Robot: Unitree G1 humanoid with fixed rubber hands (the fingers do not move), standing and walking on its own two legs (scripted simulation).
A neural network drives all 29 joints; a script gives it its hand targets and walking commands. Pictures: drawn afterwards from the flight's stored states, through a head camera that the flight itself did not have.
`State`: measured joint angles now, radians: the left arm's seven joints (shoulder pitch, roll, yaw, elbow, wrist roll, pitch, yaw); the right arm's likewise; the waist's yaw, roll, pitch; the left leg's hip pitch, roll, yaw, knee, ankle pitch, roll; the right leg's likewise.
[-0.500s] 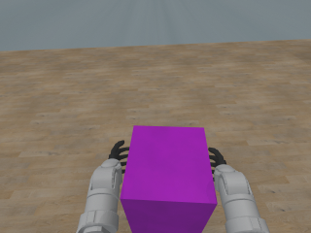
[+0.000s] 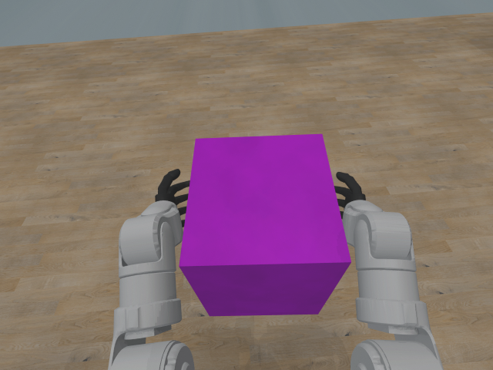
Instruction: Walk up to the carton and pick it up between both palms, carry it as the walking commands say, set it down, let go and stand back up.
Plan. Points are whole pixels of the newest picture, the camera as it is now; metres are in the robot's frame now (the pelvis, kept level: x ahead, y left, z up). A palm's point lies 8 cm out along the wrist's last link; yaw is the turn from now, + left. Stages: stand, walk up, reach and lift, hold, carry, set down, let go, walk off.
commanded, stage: carry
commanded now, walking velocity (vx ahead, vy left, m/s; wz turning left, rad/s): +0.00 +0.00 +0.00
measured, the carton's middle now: (261, 232) +0.34 +0.01 +0.06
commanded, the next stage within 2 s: none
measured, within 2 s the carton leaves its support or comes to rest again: neither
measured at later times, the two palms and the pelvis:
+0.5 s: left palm (177, 225) +0.31 +0.14 +0.13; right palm (373, 233) +0.30 -0.15 +0.11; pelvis -0.02 -0.01 +0.00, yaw +0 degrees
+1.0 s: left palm (176, 231) +0.30 +0.14 +0.12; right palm (374, 240) +0.29 -0.15 +0.11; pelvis -0.02 -0.01 +0.00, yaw +0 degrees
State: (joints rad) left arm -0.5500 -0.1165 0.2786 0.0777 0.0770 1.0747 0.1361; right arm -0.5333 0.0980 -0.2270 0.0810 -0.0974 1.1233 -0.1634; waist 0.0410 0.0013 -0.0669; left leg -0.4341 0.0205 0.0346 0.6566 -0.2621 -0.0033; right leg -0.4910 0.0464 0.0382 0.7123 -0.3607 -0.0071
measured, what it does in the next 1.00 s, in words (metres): stands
